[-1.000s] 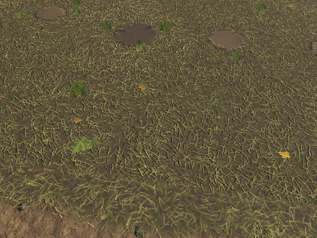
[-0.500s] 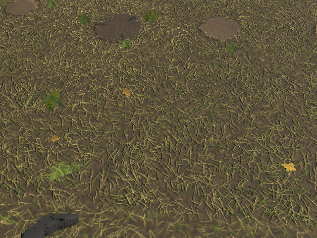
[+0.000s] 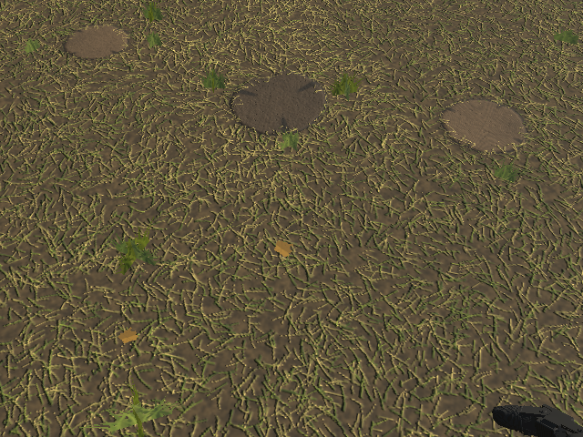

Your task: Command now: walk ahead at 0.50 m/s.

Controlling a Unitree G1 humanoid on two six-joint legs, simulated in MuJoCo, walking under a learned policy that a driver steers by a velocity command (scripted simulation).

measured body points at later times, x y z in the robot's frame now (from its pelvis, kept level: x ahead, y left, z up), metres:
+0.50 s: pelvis +0.27 -0.02 +0.00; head +0.31 -0.04 +0.45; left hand +0.52 +0.17 -0.09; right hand +0.24 -0.30 -0.13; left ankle +0.13 +0.11 -0.72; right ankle +0.40 -0.15 -0.71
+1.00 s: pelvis +0.55 -0.10 +0.00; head +0.58 -0.12 +0.45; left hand +0.73 +0.15 -0.10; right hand +0.65 -0.42 -0.07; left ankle +0.74 -0.06 -0.72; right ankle +0.40 -0.14 -0.72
